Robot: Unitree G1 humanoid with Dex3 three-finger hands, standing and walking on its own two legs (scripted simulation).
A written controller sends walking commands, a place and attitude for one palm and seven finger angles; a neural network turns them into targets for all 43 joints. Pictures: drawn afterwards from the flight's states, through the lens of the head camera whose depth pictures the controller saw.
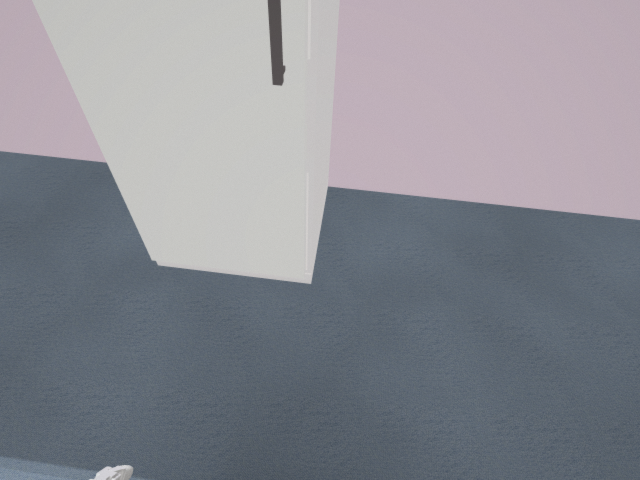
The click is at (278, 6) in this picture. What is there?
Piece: fridge door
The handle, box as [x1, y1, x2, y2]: [268, 0, 284, 85]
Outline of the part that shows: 268,0 272,80 273,84 281,85 283,81 282,75 284,71 284,66 282,64 280,0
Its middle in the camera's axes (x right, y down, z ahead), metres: -0.08 -0.47 +0.70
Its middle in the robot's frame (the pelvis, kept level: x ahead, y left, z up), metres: +0.86 +0.14 +0.27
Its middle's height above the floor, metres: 1.04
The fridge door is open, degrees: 0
